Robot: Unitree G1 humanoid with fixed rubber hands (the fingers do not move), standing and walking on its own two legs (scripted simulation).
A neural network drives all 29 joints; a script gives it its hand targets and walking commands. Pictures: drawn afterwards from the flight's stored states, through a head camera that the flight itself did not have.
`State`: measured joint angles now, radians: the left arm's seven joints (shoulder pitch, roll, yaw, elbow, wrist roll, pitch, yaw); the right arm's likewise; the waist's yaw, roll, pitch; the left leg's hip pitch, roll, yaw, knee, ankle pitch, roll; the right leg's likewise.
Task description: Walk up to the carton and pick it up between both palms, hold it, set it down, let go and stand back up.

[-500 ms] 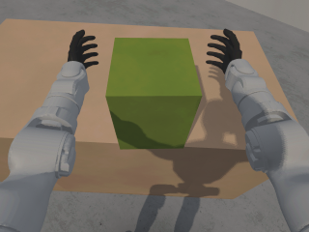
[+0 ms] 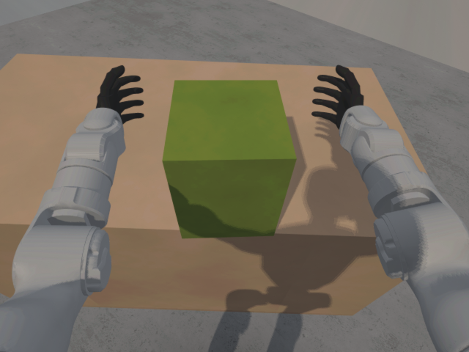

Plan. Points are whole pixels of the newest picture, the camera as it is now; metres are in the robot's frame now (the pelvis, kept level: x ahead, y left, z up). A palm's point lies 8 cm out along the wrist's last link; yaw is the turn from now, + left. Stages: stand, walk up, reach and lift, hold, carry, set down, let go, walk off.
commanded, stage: set down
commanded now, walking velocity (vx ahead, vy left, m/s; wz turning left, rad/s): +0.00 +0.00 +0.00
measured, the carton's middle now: (227, 162) +0.46 +0.05 +0.04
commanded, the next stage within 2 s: none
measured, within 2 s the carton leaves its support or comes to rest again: neither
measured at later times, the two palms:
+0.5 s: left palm (108, 157) +0.38 +0.23 +0.13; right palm (351, 155) +0.41 -0.17 +0.13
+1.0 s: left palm (116, 206) +0.32 +0.22 +0.07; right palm (353, 207) +0.35 -0.18 +0.07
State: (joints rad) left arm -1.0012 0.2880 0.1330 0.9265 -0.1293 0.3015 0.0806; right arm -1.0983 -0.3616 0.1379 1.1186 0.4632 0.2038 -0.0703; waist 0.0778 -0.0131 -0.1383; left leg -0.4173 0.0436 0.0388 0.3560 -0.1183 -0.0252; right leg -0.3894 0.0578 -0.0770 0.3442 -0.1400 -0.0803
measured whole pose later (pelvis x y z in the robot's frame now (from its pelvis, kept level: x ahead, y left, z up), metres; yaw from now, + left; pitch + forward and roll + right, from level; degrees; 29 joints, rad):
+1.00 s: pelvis +0.00 +0.00 +0.00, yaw +0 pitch +1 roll +1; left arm -0.27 0.12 0.14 0.35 -0.04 0.19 0.09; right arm -0.35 -0.24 0.05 0.58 0.31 0.01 -0.02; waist 0.04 -0.03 -0.03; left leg -0.21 0.03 0.04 0.36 -0.15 -0.02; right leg -0.19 0.05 -0.05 0.37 -0.19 -0.07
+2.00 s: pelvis +0.03 +0.02 +0.00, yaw -2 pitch -3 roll +0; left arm 0.18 0.13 0.03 0.35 -0.02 0.04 0.08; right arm 0.16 -0.21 0.04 0.50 0.15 -0.16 0.05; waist 0.04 -0.02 0.00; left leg -0.07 0.01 0.07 0.33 -0.20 0.00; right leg -0.05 0.04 0.00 0.32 -0.21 -0.04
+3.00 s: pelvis +0.02 +0.02 +0.00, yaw -2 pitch -5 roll +0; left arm 0.18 0.21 0.02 0.54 0.01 0.11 0.01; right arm 0.17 -0.19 -0.02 0.74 0.00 -0.20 0.03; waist 0.01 -0.02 0.06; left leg -0.09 0.02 0.06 0.40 -0.23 0.00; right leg -0.07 0.05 -0.01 0.39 -0.24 -0.05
